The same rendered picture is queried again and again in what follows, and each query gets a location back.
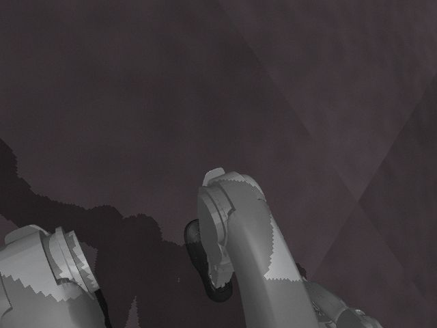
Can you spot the right robot hand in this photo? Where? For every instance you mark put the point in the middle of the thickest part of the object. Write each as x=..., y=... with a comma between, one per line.
x=330, y=306

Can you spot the left robot foot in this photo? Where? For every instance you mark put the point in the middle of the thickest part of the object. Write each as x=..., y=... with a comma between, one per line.
x=104, y=307

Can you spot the right robot foot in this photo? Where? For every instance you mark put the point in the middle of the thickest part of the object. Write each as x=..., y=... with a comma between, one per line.
x=199, y=260

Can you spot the right robot arm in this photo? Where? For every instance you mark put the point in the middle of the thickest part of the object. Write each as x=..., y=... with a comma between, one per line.
x=356, y=318

